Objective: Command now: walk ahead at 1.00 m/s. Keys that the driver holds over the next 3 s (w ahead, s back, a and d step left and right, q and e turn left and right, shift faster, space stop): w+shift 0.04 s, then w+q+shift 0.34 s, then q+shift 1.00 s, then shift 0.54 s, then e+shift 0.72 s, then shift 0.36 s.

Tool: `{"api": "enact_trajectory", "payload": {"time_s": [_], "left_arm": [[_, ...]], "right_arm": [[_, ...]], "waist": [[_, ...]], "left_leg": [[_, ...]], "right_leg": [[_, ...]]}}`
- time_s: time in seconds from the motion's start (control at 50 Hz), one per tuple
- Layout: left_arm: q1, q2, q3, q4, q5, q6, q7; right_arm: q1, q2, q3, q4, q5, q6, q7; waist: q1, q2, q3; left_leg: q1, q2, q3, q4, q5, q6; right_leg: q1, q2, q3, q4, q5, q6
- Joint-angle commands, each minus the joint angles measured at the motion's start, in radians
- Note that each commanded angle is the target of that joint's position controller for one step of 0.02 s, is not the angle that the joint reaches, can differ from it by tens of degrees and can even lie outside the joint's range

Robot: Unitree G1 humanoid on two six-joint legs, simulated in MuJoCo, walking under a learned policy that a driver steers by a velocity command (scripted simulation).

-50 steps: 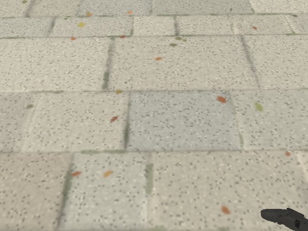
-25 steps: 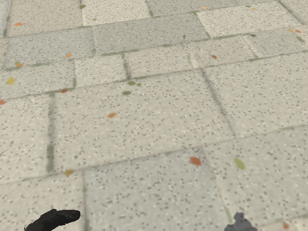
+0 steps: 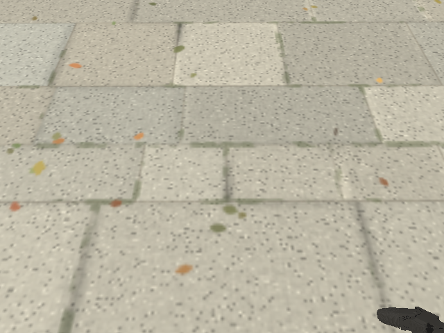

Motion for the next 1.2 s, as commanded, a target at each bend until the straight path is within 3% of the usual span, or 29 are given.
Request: {"api": "enact_trajectory", "payload": {"time_s": [0.02,0.06,0.1,0.14,0.16,0.18,0.2,0.22,0.24,0.28,0.32,0.36,0.44,0.52,0.56,0.58,0.6,0.62,0.66,0.72,0.8,0.96,0.98,1.0,1.02,1.04,1.08,1.12,1.2], "left_arm": [[0.007,0.165,0.029,-0.039,-0.011,-0.004,0.016],[0.006,0.195,0.036,-0.032,-0.001,0.018,0.021],[0.001,0.234,0.047,-0.03,0.039,0.041,0.026],[-0.098,0.233,0.045,-0.061,0.067,0.066,0.038],[0.056,0.065,0.005,-0.102,0.056,0.042,0.016],[0.053,0.06,-0.015,-0.08,0.031,-0.009,-0.007],[-0.112,0.168,0.018,-0.145,-0.023,-0.04,-0.008],[-0.233,0.165,0.007,-0.198,-0.025,-0.063,-0.003],[-0.321,0.143,0.005,-0.221,-0.003,-0.077,0.002],[-0.276,0.124,0.011,-0.224,0.018,-0.063,0.002],[-0.276,0.115,0.014,-0.236,0.027,-0.043,0.004],[-0.41,0.11,0.005,-0.291,0.032,-0.039,0.008],[-0.582,0.092,0.006,-0.367,0.038,-0.048,-0.003],[-0.564,0.164,0.049,-0.398,0.006,-0.033,0.013],[-0.286,0.2,0.07,-0.355,0.025,-0.031,0.024],[-0.179,0.253,0.067,-0.341,0.045,-0.017,0.023],[-0.137,0.297,0.077,-0.314,0.027,0.002,-0.003],[-0.245,0.224,0.07,-0.369,0.035,0.019,0.009],[-0.379,0.127,0.036,-0.373,0.041,0.054,0.028],[-0.449,0.137,0.051,-0.315,0.042,0.054,0.027],[-0.482,0.197,0.082,-0.279,0.028,0.055,0.033],[-0.501,0.245,0.106,-0.241,-0.022,0.085,0.008],[-0.458,0.221,0.103,-0.221,-0.024,0.093,0.004],[-0.407,0.188,0.095,-0.214,-0.002,0.103,-0.001],[-0.428,0.155,0.078,-0.285,0.035,0.104,0.006],[-0.501,0.2,0.087,-0.288,0.037,0.102,0.013],[-0.491,0.204,0.092,-0.274,0.016,0.095,0.026],[-0.482,0.217,0.098,-0.264,0.03,0.095,0.032],[-0.479,0.164,0.082,-0.254,0.014,0.094,0.021]], "right_arm": [[-0.168,-0.041,-0.004,-0.104,0.014,-0.024,0.024],[-0.169,-0.072,-0.017,-0.122,0.02,-0.028,0.038],[-0.063,-0.128,-0.043,-0.116,0.034,-0.016,0.035],[0.351,-0.21,-0.085,-0.014,0.037,0.014,0.015],[0.466,-0.298,-0.11,0.013,0.004,0.012,0.018],[0.508,-0.237,-0.106,0.046,0.015,0.01,0.017],[0.478,-0.174,-0.092,0.056,-0.002,0.007,0.005],[0.412,-0.157,-0.085,0.042,-0.01,0.001,0.005],[0.363,-0.129,-0.076,0.041,-0.02,-0.006,0.011],[0.279,-0.089,-0.063,0.018,-0.025,-0.008,0.011],[0.271,-0.083,-0.06,0.017,0.005,-0.001,0.0],[0.294,-0.116,-0.069,0.012,0.011,-0.002,-0.024],[0.39,-0.171,-0.095,0.028,0.016,0.018,-0.051],[0.431,-0.148,-0.103,0.036,0.032,0.058,-0.07],[0.364,-0.116,-0.097,-0.018,0.019,0.07,-0.072],[0.521,0.044,-0.054,-0.032,-0.021,0.079,-0.066],[0.696,-0.035,-0.039,-0.062,0.029,0.076,-0.05],[0.606,-0.117,-0.059,-0.056,0.033,0.091,-0.053],[0.393,-0.181,-0.089,-0.097,0.018,0.125,-0.067],[0.362,-0.107,-0.087,-0.133,0.02,0.154,-0.067],[0.279,-0.093,-0.083,-0.162,0.01,0.156,-0.055],[0.166,-0.175,-0.124,-0.19,0.007,0.196,-0.003],[0.201,-0.198,-0.138,-0.178,-0.001,0.193,-0.013],[0.276,-0.316,-0.175,-0.172,-0.005,0.187,-0.035],[0.249,-0.411,-0.179,-0.203,-0.026,0.167,-0.041],[0.245,-0.348,-0.165,-0.217,-0.031,0.133,-0.028],[0.189,-0.298,-0.148,-0.212,-0.007,0.105,-0.032],[0.108,-0.257,-0.129,-0.241,0.001,0.122,-0.053],[0.112,-0.257,-0.132,-0.254,-0.003,0.135,-0.07]], "waist": [[-0.024,-0.04,0.178],[-0.055,-0.069,0.143],[-0.129,-0.159,0.023],[-0.348,-0.187,-0.183],[-0.228,0.116,-0.38],[-0.241,0.207,-0.492],[-0.257,0.189,-0.306],[-0.234,0.072,-0.186],[-0.196,-0.046,-0.088],[-0.086,-0.036,-0.03],[-0.05,-0.027,0.037],[-0.077,-0.026,0.12],[-0.16,-0.013,0.121],[-0.133,0.056,0.025],[0.019,0.061,-0.183],[-0.052,-0.24,-0.373],[-0.105,-0.501,-0.614],[-0.079,-0.338,-0.551],[-0.079,-0.124,-0.249],[-0.141,-0.16,-0.08],[-0.136,-0.13,-0.132],[-0.139,-0.112,-0.056],[-0.147,-0.059,-0.062],[-0.157,0.186,-0.048],[-0.107,0.361,-0.083],[-0.166,0.184,-0.139],[-0.114,0.065,-0.107],[-0.08,0.084,-0.108],[-0.085,0.07,-0.142]], "left_leg": [[0.17,-0.057,0.041,-0.166,0.09,0.008],[0.154,-0.113,0.083,-0.211,-0.006,0.031],[0.26,-0.197,0.143,-0.148,-0.158,0.071],[0.745,-0.176,0.076,-0.094,-0.208,0.13],[1.264,0.072,-0.466,-0.082,-0.618,0.343],[1.378,0.163,-0.884,-0.333,-0.9,0.389],[1.293,0.128,-0.822,-0.401,-0.868,0.319],[1.119,0.097,-0.696,-0.414,-0.709,0.288],[0.929,0.05,-0.6,-0.434,-0.541,0.278],[0.718,-0.022,-0.485,-0.464,-0.434,0.291],[0.578,-0.035,-0.449,-0.502,-0.454,0.299],[0.421,-0.057,-0.405,-0.546,-0.432,0.294],[0.233,-0.142,-0.315,-0.471,-0.295,0.167],[0.469,-0.157,-0.406,-0.202,-0.233,0.069],[0.46,-0.209,-0.346,0.195,-0.167,-0.022],[0.246,-0.297,-0.223,0.593,-0.964,-0.068],[0.105,-0.241,-0.207,0.888,-0.963,-0.081],[0.06,-0.147,-0.188,0.926,-0.819,-0.103],[0.056,-0.091,-0.071,0.858,-0.685,-0.127],[0.181,-0.029,-0.038,0.626,-0.669,-0.115],[0.26,0.002,-0.022,0.352,-0.483,-0.088],[0.485,-0.071,0.098,-0.067,-0.376,0.02],[0.566,-0.093,0.079,-0.131,-0.322,0.052],[0.709,0.037,-0.176,-0.271,0.022,0.138],[0.821,0.215,-0.587,-0.324,0.005,0.338],[0.798,0.207,-0.567,-0.35,-0.059,0.347],[0.738,0.123,-0.438,-0.347,-0.175,0.245],[0.643,0.072,-0.377,-0.334,-0.157,0.202],[0.61,0.015,-0.384,-0.306,-0.146,0.195]], "right_leg": [[-0.203,-0.255,0.063,-0.154,0.346,-0.124],[-0.018,-0.286,0.029,-0.073,0.652,-0.101],[0.127,-0.312,-0.017,0.136,1.181,-0.068],[-0.065,-0.295,-0.067,0.684,1.338,-0.014],[-0.6,-0.143,-0.009,1.155,0.68,0.052],[-0.778,-0.02,0.132,1.284,-0.086,0.04],[-0.899,-0.069,0.175,1.306,-0.058,0.001],[-0.899,-0.112,0.178,1.238,-0.021,-0.022],[-0.858,-0.126,0.161,1.151,-0.005,-0.03],[-0.758,-0.161,0.17,1.037,0.005,-0.006],[-0.746,-0.181,0.15,0.921,-0.022,0.04],[-0.727,-0.176,0.11,0.735,0.115,0.088],[-0.408,-0.059,0.058,0.38,0.58,0.118],[-0.338,-0.03,0.125,0.257,0.503,0.112],[-0.037,-0.147,0.158,0.303,0.588,0.056],[0.268,-0.461,0.407,0.466,1.11,-0.041],[0.424,-0.695,0.847,0.385,0.825,-0.236],[0.314,-0.587,0.776,0.296,0.515,-0.215],[-0.021,-0.454,0.422,0.24,0.576,-0.15],[-0.327,-0.366,0.177,0.147,0.625,-0.134],[-0.309,-0.428,0.075,0.096,0.631,-0.167],[-0.301,-0.419,-0.124,0.207,0.271,-0.046],[-0.332,-0.38,-0.157,0.316,0.212,-0.002],[-0.506,-0.266,-0.237,0.615,0.001,0.085],[-0.828,-0.103,-0.126,0.888,-0.368,0.151],[-0.866,-0.099,0.054,1.013,-0.336,0.135],[-0.86,-0.124,0.108,0.97,-0.165,0.096],[-0.777,-0.117,0.113,0.901,-0.076,0.103],[-0.687,-0.046,0.12,0.709,-0.011,0.135]]}}
Next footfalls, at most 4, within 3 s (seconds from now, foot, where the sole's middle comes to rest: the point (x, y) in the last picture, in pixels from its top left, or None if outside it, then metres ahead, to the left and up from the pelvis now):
0.14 left None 0.39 0.11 -0.77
0.56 right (261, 243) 0.83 -0.02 -0.77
0.98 left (187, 272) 0.70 0.22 -0.77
1.40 right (221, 225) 0.89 0.12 -0.77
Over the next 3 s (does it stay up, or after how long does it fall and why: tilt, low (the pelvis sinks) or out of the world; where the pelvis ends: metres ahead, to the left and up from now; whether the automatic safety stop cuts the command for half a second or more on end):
stays up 0.80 0.19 0.00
